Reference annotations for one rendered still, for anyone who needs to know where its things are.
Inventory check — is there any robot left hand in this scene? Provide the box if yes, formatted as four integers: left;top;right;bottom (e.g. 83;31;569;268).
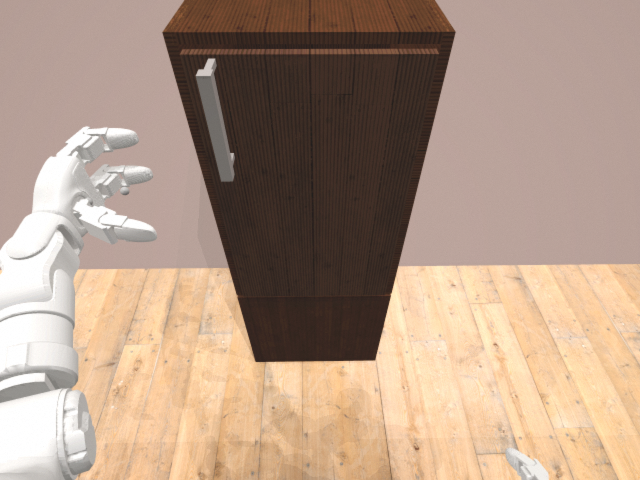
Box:
32;127;157;245

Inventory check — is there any robot left upper arm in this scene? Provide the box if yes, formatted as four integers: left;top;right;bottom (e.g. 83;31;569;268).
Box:
0;388;96;480

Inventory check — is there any robot right hand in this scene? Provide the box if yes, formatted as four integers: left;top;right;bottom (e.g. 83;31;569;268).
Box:
505;448;549;480

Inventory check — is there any cupboard door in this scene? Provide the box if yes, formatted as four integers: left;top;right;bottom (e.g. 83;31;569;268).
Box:
180;49;439;297

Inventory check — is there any robot left forearm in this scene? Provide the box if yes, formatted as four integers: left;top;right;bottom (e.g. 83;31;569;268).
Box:
0;212;84;403

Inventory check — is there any handle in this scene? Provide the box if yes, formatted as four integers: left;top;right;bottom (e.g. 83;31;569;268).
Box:
196;59;235;182

